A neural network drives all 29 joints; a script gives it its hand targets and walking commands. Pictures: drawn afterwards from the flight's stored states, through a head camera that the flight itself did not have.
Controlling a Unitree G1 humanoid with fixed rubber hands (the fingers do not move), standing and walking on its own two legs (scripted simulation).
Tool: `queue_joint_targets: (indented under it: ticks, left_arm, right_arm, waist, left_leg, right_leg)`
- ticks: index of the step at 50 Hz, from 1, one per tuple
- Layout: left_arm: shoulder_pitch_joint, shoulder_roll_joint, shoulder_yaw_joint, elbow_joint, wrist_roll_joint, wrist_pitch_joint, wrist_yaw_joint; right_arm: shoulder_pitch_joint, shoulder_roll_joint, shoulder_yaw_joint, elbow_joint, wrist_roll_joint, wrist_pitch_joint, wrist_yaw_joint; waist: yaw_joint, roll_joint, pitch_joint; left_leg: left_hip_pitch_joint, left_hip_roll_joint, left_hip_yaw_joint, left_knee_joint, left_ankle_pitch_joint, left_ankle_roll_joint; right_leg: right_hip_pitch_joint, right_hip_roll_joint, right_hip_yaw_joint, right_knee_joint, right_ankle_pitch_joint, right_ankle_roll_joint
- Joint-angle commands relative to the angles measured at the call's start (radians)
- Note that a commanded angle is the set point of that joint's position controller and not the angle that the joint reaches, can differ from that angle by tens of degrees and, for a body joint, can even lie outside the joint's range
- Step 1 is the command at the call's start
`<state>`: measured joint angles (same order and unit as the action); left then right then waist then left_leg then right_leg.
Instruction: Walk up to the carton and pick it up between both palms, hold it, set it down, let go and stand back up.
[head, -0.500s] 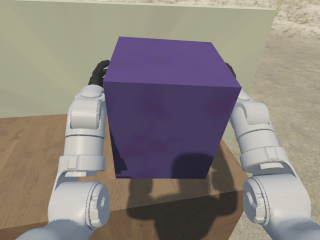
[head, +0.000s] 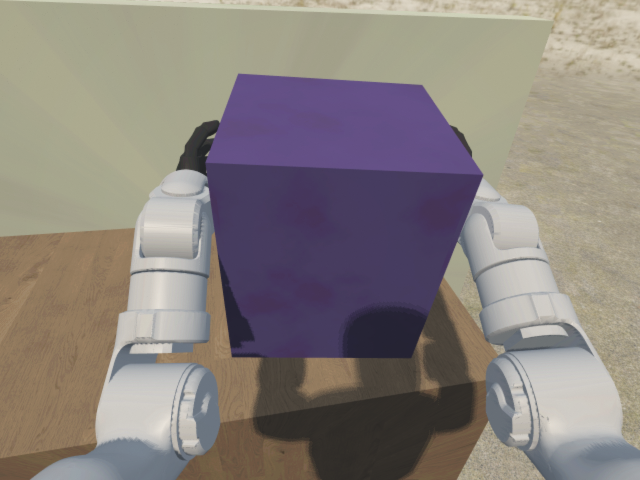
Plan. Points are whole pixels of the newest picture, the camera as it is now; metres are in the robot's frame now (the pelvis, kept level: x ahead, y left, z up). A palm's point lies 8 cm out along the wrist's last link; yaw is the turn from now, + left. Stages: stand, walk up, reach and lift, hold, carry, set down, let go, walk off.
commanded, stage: hold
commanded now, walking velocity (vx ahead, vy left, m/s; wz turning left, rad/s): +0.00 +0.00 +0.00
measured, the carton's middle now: (327, 220) +0.35 +0.01 +0.24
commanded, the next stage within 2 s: none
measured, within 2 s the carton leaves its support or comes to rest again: neither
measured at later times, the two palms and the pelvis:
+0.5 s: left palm (194, 182) +0.37 +0.16 +0.27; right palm (455, 187) +0.38 -0.14 +0.27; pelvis +0.00 +0.00 +0.00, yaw +0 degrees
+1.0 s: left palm (194, 182) +0.37 +0.16 +0.27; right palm (455, 187) +0.38 -0.14 +0.27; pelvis +0.00 +0.00 +0.00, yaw +0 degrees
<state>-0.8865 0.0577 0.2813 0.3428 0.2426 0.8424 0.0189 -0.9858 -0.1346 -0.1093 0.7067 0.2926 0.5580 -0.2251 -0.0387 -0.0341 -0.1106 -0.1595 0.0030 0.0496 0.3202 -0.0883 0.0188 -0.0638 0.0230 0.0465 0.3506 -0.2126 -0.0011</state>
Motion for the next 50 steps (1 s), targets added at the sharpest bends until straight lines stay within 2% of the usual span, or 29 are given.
queue_joint_targets:
  ticks: [1, 2, 3, 4, 5, 6, 10, 12, 13, 16, 21, 22, 24, 26, 27, 28, 31, 33, 35, 37, 38, 39, 40, 41, 43, 45, 46, 48, 50]
  left_arm:
    - [-0.703, -0.564, -0.351, -0.076, -0.183, -0.07, -0.149]
    - [-0.723, -0.596, -0.386, -0.133, -0.189, -0.071, -0.142]
    - [-0.71, -0.593, -0.391, -0.152, -0.194, -0.069, -0.14]
    - [-0.732, -0.574, -0.361, -0.105, -0.191, -0.073, -0.143]
    - [-0.718, -0.57, -0.345, -0.126, -0.171, -0.065, -0.142]
    - [-0.73, -0.586, -0.387, -0.151, -0.196, -0.068, -0.139]
    - [-0.702, -0.556, -0.342, -0.105, -0.168, -0.065, -0.142]
    - [-0.719, -0.566, -0.371, -0.129, -0.169, -0.067, -0.149]
    - [-0.709, -0.549, -0.33, -0.095, -0.15, -0.065, -0.147]
    - [-0.734, -0.575, -0.373, -0.152, -0.193, -0.071, -0.147]
    - [-0.684, -0.561, -0.341, -0.088, -0.165, -0.059, -0.154]
    - [-0.718, -0.575, -0.349, -0.143, -0.171, -0.062, -0.149]
    - [-0.716, -0.573, -0.347, -0.095, -0.168, -0.064, -0.147]
    - [-0.728, -0.561, -0.352, -0.121, -0.174, -0.065, -0.152]
    - [-0.73, -0.579, -0.366, -0.157, -0.188, -0.066, -0.15]
    - [-0.736, -0.57, -0.356, -0.1, -0.182, -0.065, -0.151]
    - [-0.687, -0.552, -0.313, -0.08, -0.156, -0.055, -0.152]
    - [-0.711, -0.571, -0.354, -0.131, -0.167, -0.063, -0.148]
    - [-0.712, -0.566, -0.337, -0.104, -0.155, -0.056, -0.149]
    - [-0.712, -0.57, -0.332, -0.101, -0.166, -0.061, -0.153]
    - [-0.702, -0.564, -0.345, -0.1, -0.156, -0.063, -0.153]
    - [-0.686, -0.566, -0.356, -0.16, -0.163, -0.059, -0.151]
    - [-0.685, -0.575, -0.361, -0.137, -0.173, -0.058, -0.153]
    - [-0.711, -0.565, -0.366, -0.18, -0.174, -0.06, -0.151]
    - [-0.687, -0.565, -0.356, -0.132, -0.164, -0.052, -0.151]
    - [-0.667, -0.561, -0.342, -0.1, -0.159, -0.051, -0.152]
    - [-0.711, -0.57, -0.359, -0.143, -0.172, -0.057, -0.15]
    - [-0.704, -0.551, -0.344, -0.09, -0.167, -0.055, -0.156]
    - [-0.696, -0.552, -0.344, -0.132, -0.155, -0.056, -0.153]
  right_arm:
    - [-0.774, 0.656, 0.387, -0.258, 0.174, -0.006, 0.095]
    - [-0.773, 0.654, 0.395, -0.277, 0.186, -0.012, 0.1]
    - [-0.742, 0.645, 0.396, -0.269, 0.191, -0.006, 0.098]
    - [-0.787, 0.643, 0.387, -0.265, 0.181, -0.009, 0.1]
    - [-0.751, 0.648, 0.387, -0.249, 0.189, -0.003, 0.1]
    - [-0.764, 0.648, 0.386, -0.269, 0.184, -0.014, 0.103]
    - [-0.746, 0.647, 0.39, -0.239, 0.183, -0.005, 0.105]
    - [-0.747, 0.645, 0.385, -0.239, 0.181, -0.007, 0.103]
    - [-0.75, 0.648, 0.379, -0.215, 0.174, -0.002, 0.102]
    - [-0.797, 0.663, 0.4, -0.291, 0.193, -0.014, 0.102]
    - [-0.769, 0.642, 0.397, -0.263, 0.179, -0.003, 0.094]
    - [-0.76, 0.641, 0.394, -0.261, 0.189, -0.003, 0.095]
    - [-0.763, 0.627, 0.361, -0.213, 0.171, -0.003, 0.103]
    - [-0.735, 0.63, 0.358, -0.198, 0.162, 0.002, 0.103]
    - [-0.758, 0.639, 0.385, -0.251, 0.174, -0.008, 0.102]
    - [-0.769, 0.635, 0.366, -0.224, 0.171, -0.007, 0.104]
    - [-0.781, 0.638, 0.395, -0.246, 0.185, -0.003, 0.103]
    - [-0.76, 0.648, 0.392, -0.242, 0.191, -0.01, 0.101]
    - [-0.789, 0.629, 0.387, -0.246, 0.184, -0.01, 0.103]
    - [-0.781, 0.633, 0.386, -0.248, 0.186, -0.007, 0.103]
    - [-0.749, 0.631, 0.382, -0.231, 0.175, -0.006, 0.1]
    - [-0.729, 0.653, 0.409, -0.259, 0.198, -0.005, 0.094]
    - [-0.757, 0.636, 0.397, -0.278, 0.203, -0.011, 0.095]
    - [-0.752, 0.651, 0.413, -0.284, 0.207, -0.009, 0.095]
    - [-0.737, 0.627, 0.4, -0.275, 0.192, 0.0, 0.09]
    - [-0.757, 0.63, 0.4, -0.268, 0.201, -0.006, 0.089]
    - [-0.793, 0.654, 0.418, -0.309, 0.198, -0.009, 0.092]
    - [-0.771, 0.638, 0.389, -0.265, 0.179, -0.001, 0.088]
    - [-0.756, 0.654, 0.414, -0.269, 0.2, -0.002, 0.09]
  waist:
    - [-0.021, 0.006, -0.35]
    - [-0.023, 0.039, -0.412]
    - [-0.039, 0.034, -0.398]
    - [-0.023, 0.024, -0.383]
    - [-0.017, 0.026, -0.367]
    - [-0.03, 0.03, -0.401]
    - [-0.012, 0.005, -0.368]
    - [-0.033, 0.041, -0.369]
    - [-0.011, 0.02, -0.341]
    - [-0.014, 0.022, -0.423]
    - [-0.021, 0.007, -0.335]
    - [-0.023, 0.029, -0.384]
    - [-0.026, 0.039, -0.344]
    - [-0.035, 0.046, -0.353]
    - [-0.029, 0.035, -0.406]
    - [-0.029, 0.041, -0.353]
    - [-0.003, -0.002, -0.343]
    - [-0.015, 0.039, -0.389]
    - [-0.015, 0.031, -0.363]
    - [-0.018, 0.009, -0.367]
    - [-0.022, 0.022, -0.358]
    - [-0.02, 0.016, -0.387]
    - [-0.028, 0.033, -0.399]
    - [-0.013, 0.038, -0.396]
    - [-0.033, 0.03, -0.385]
    - [-0.023, 0.021, -0.349]
    - [-0.013, 0.019, -0.394]
    - [-0.025, 0.016, -0.341]
    - [-0.015, 0.02, -0.37]
  left_leg:
    - [0.326, -0.014, -0.053, 0.013, 0.074, 0.0]
    - [0.369, 0.0, -0.066, 0.011, 0.095, -0.012]
    - [0.353, 0.0, -0.068, 0.015, 0.11, -0.021]
    - [0.338, -0.005, -0.061, 0.006, 0.064, -0.006]
    - [0.337, -0.003, -0.061, 0.009, 0.081, -0.005]
    - [0.357, 0.008, -0.07, 0.013, 0.109, -0.016]
    - [0.337, -0.004, -0.059, 0.007, 0.082, -0.002]
    - [0.335, -0.009, -0.056, 0.012, 0.083, -0.011]
    - [0.331, -0.007, -0.054, 0.003, 0.063, 0.0]
    - [0.355, -0.002, -0.063, 0.015, 0.096, -0.005]
    - [0.326, -0.013, -0.047, 0.004, 0.058, 0.002]
    - [0.34, -0.011, -0.051, 0.013, 0.095, -0.005]
    - [0.339, 0.006, -0.065, -0.008, 0.036, -0.015]
    - [0.331, 0.002, -0.058, 0.001, 0.048, -0.014]
    - [0.349, 0.002, -0.062, 0.014, 0.101, -0.015]
    - [0.315, -0.004, -0.059, 0.009, 0.065, -0.012]
    - [0.32, -0.007, -0.051, 0.008, 0.08, 0.007]
    - [0.352, -0.005, -0.059, 0.013, 0.101, -0.008]
    - [0.332, -0.005, -0.059, 0.003, 0.077, -0.005]
    - [0.335, -0.009, -0.052, 0.007, 0.078, -0.003]
    - [0.335, -0.006, -0.056, 0.006, 0.073, -0.007]
    - [0.35, -0.01, -0.054, 0.02, 0.129, -0.003]
    - [0.348, -0.008, -0.061, 0.018, 0.117, -0.01]
    - [0.353, -0.01, -0.06, 0.024, 0.142, -0.007]
    - [0.35, -0.016, -0.056, 0.022, 0.108, -0.005]
    - [0.336, -0.015, -0.062, 0.018, 0.104, -0.005]
    - [0.341, -0.013, -0.055, 0.017, 0.111, -0.004]
    - [0.325, -0.013, -0.057, 0.01, 0.07, -0.002]
    - [0.336, -0.016, -0.055, 0.02, 0.114, 0.0]
  right_leg:
    - [-0.084, 0.032, -0.03, -0.133, 0.194, 0.073]
    - [-0.092, 0.041, -0.036, -0.12, 0.212, 0.065]
    - [-0.077, 0.049, -0.043, -0.115, 0.209, 0.059]
    - [-0.095, 0.04, -0.036, -0.132, 0.148, 0.063]
    - [-0.089, 0.042, -0.036, -0.124, 0.17, 0.061]
    - [-0.081, 0.048, -0.042, -0.116, 0.193, 0.054]
    - [-0.068, 0.043, -0.035, -0.125, 0.178, 0.06]
    - [-0.072, 0.041, -0.039, -0.123, 0.181, 0.057]
    - [-0.082, 0.036, -0.034, -0.126, 0.164, 0.062]
    - [-0.083, 0.044, -0.039, -0.121, 0.185, 0.06]
    - [-0.086, 0.037, -0.034, -0.133, 0.18, 0.065]
    - [-0.083, 0.039, -0.036, -0.121, 0.202, 0.061]
    - [-0.109, 0.038, -0.034, -0.134, 0.12, 0.053]
    - [-0.088, 0.035, -0.034, -0.127, 0.149, 0.053]
    - [-0.069, 0.042, -0.037, -0.117, 0.187, 0.054]
    - [-0.09, 0.039, -0.036, -0.121, 0.148, 0.054]
    - [-0.087, 0.041, -0.037, -0.132, 0.16, 0.062]
    - [-0.085, 0.038, -0.037, -0.12, 0.209, 0.062]
    - [-0.093, 0.043, -0.039, -0.131, 0.148, 0.056]
    - [-0.088, 0.041, -0.041, -0.127, 0.175, 0.061]
    - [-0.08, 0.039, -0.038, -0.125, 0.169, 0.062]
    - [-0.045, 0.039, -0.033, -0.11, 0.268, 0.064]
    - [-0.054, 0.04, -0.032, -0.121, 0.224, 0.062]
    - [-0.06, 0.038, -0.031, -0.11, 0.257, 0.065]
    - [-0.057, 0.038, -0.037, -0.119, 0.225, 0.066]
    - [-0.073, 0.041, -0.035, -0.126, 0.214, 0.067]
    - [-0.076, 0.041, -0.041, -0.118, 0.223, 0.065]
    - [-0.083, 0.034, -0.033, -0.127, 0.197, 0.067]
    - [-0.069, 0.041, -0.038, -0.118, 0.225, 0.063]
